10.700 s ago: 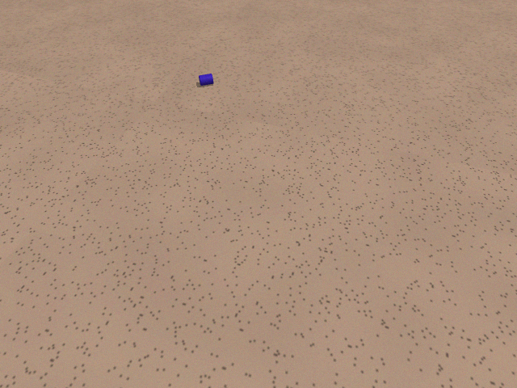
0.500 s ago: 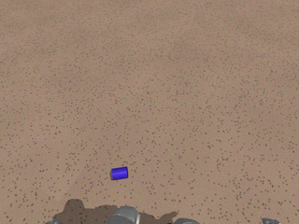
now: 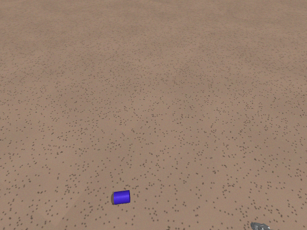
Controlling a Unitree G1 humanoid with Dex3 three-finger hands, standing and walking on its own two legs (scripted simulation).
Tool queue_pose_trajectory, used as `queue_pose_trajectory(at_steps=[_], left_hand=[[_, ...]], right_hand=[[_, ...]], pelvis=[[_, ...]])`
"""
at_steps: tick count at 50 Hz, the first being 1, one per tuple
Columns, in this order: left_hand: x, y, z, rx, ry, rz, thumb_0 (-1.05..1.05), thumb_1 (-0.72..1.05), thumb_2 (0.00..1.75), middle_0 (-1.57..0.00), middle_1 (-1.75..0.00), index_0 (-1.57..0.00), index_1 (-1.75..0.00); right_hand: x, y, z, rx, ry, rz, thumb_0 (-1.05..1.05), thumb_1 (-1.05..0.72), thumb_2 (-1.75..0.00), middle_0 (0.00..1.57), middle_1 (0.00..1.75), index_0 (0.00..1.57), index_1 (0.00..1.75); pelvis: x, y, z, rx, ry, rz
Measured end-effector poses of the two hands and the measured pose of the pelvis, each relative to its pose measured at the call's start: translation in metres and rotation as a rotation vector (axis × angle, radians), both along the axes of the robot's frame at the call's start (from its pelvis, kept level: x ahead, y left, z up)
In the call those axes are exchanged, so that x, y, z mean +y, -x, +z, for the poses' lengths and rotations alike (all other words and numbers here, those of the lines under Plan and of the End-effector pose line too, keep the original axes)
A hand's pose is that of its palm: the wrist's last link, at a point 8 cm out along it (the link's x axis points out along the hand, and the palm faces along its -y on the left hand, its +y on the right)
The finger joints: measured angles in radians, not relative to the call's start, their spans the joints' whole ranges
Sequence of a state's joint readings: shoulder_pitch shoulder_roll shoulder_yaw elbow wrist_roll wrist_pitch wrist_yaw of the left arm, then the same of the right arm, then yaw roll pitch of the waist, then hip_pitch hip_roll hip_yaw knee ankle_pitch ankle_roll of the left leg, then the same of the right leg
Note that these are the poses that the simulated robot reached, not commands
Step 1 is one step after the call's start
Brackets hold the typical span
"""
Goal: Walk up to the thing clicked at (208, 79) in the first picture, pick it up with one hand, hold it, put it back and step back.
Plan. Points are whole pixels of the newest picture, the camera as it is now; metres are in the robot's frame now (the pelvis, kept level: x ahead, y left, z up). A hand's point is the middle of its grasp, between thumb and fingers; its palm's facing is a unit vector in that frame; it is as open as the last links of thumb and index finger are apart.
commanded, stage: walk up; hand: left
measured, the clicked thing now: (122, 197) +0.42 +0.22 -0.74
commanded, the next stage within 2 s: stand in 1.10 s
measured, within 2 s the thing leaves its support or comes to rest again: neither
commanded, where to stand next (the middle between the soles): +0.02 +0.01 m, yaw -4 degrees
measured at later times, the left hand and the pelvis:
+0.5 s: hand out of the picture +0.10 +0.26 -0.15, palm faces -0.03 -0.95 -0.31, open 7.4 cm; pelvis +0.00 +0.02 +0.01, yaw -2 degrees
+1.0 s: hand out of the picture +0.10 +0.27 -0.15, palm faces -0.04 -0.95 -0.32, open 7.4 cm; pelvis +0.01 +0.03 +0.01, yaw -3 degrees
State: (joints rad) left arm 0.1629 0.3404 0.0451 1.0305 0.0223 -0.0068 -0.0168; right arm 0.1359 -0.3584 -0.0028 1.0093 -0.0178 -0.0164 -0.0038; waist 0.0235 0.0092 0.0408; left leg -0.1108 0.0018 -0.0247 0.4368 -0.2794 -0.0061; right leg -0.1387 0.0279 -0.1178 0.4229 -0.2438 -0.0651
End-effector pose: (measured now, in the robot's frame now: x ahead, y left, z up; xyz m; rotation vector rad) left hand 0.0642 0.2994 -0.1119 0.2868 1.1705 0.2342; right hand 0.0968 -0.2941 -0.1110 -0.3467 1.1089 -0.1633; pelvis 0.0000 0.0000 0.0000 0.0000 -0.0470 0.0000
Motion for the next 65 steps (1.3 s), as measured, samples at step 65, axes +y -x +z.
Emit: queue_pose_trajectory(at_steps=[65], left_hand=[[0.012,-0.026,0.002,0.045,0.002,-0.079,0.01,0.91,0.90,-0.20,-0.30,-0.20,-0.30]], right_hand=[[0.021,0.038,-0.002,0.098,-0.012,-0.097,0.01,-0.91,-0.90,0.20,0.30,0.20,0.30]], pelvis=[[0.024,-0.002,0.009,0.003,0.001,-0.043]])
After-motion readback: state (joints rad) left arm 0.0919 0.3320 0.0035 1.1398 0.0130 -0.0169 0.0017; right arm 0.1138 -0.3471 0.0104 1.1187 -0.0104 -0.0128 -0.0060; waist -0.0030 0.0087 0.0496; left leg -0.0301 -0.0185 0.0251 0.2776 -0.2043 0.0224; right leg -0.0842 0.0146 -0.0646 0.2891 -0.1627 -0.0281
